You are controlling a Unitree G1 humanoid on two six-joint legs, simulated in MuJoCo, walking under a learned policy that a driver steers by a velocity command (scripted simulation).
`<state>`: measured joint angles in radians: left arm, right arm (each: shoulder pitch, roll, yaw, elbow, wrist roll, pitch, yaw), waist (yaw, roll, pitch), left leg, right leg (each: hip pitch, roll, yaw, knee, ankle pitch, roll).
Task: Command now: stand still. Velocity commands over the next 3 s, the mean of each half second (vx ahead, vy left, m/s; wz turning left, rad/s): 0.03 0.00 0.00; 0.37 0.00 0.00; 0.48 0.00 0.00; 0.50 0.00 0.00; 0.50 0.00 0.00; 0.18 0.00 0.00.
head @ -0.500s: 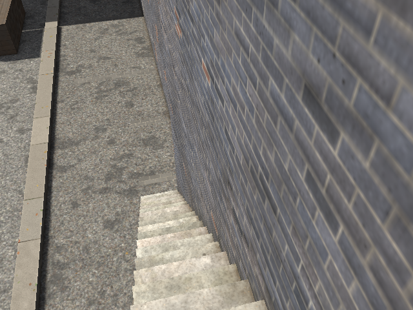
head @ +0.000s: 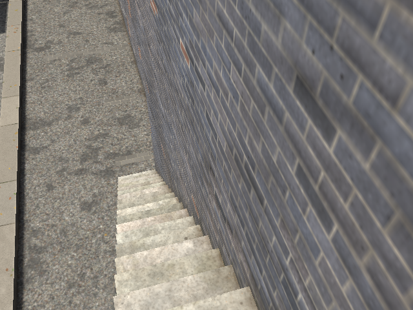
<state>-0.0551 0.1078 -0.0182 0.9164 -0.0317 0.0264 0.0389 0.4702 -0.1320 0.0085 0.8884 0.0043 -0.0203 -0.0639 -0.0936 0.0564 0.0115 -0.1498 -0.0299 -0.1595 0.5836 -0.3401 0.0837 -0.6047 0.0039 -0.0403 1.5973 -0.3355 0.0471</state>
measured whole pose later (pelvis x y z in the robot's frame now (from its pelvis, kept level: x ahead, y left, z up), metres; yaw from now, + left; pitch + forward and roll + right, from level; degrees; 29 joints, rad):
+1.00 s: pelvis +0.48 +0.00 -0.51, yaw -2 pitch -3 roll -2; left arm 0.61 0.15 0.03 1.20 0.00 -0.11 0.11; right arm 0.07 -0.20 -0.02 0.75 0.06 0.01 -0.02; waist 0.14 0.15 0.03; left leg -0.61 0.02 -0.23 1.02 0.24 -0.06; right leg -0.34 -0.07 -0.01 1.13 -0.61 -0.06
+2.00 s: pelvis +0.96 +0.15 -1.00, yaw -2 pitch -1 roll -1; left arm 0.48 0.19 0.04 1.05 -0.01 -0.02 0.11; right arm 0.11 -0.29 -0.08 0.81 0.04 0.02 0.06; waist 0.14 0.09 0.01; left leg -0.47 0.06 -0.12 0.65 0.36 -0.05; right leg -0.38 -0.17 0.02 1.31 -0.90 0.08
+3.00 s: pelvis +1.34 +0.19 -1.33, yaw -2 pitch -3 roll +5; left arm 0.28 0.14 -0.03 0.98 0.00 -0.04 0.08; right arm 0.12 -0.17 -0.05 0.90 0.02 0.08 0.01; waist 0.07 -0.03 0.02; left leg -0.33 0.02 -0.10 0.76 -0.05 -0.25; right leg -0.29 -0.17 0.02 0.90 -0.56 0.07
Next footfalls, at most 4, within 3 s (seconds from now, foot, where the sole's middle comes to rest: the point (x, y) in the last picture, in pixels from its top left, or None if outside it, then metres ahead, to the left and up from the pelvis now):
0.32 right None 0.08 -0.15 -0.78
0.44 left None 0.04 0.12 -0.78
0.84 right None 0.44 -0.17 -1.20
1.12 left None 0.68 0.23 -1.43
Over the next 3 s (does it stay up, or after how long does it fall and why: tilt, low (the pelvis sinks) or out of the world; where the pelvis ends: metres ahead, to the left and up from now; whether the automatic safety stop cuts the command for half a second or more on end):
stays up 1.34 0.19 -1.33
